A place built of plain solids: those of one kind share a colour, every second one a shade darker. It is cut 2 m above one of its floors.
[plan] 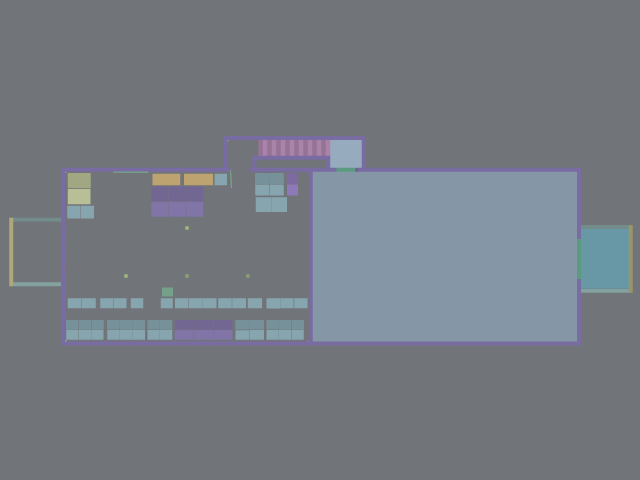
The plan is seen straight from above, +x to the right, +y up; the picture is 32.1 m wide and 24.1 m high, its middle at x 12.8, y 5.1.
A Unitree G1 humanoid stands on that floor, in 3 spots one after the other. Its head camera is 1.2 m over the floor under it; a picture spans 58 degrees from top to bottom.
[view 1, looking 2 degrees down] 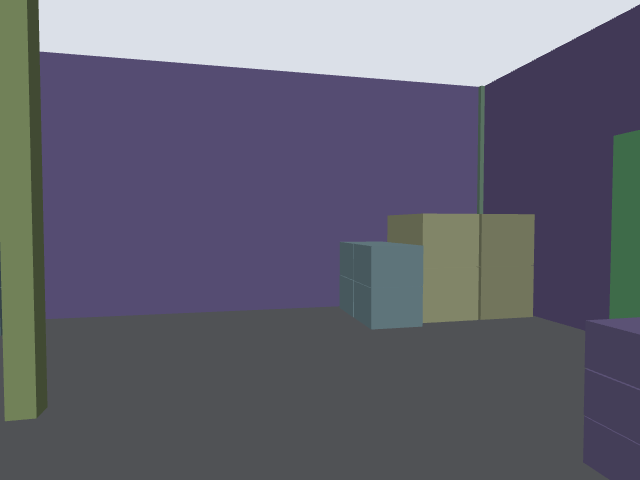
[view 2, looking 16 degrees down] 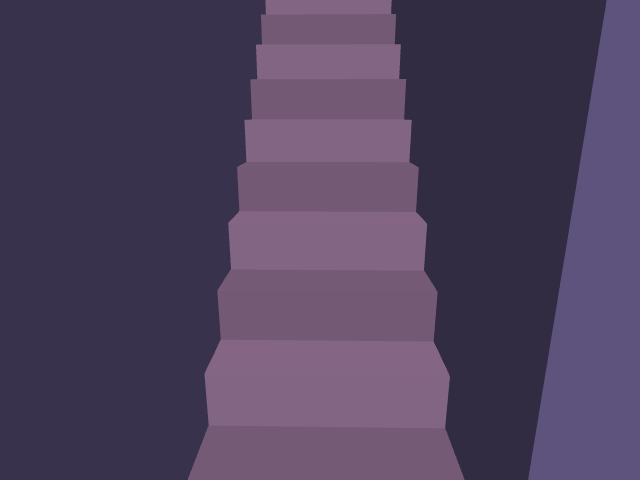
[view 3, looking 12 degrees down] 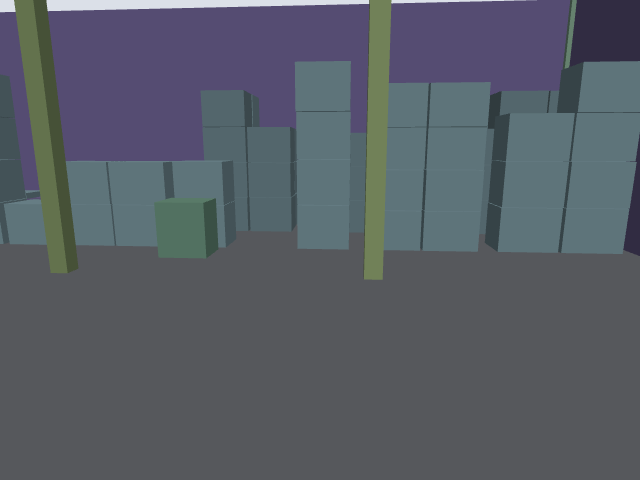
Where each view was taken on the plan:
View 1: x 6.12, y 4.50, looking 167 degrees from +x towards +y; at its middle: wall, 6.29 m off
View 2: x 8.70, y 9.72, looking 1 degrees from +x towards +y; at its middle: flight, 1.75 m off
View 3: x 3.29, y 7.28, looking -86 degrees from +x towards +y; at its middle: lot_chests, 5.23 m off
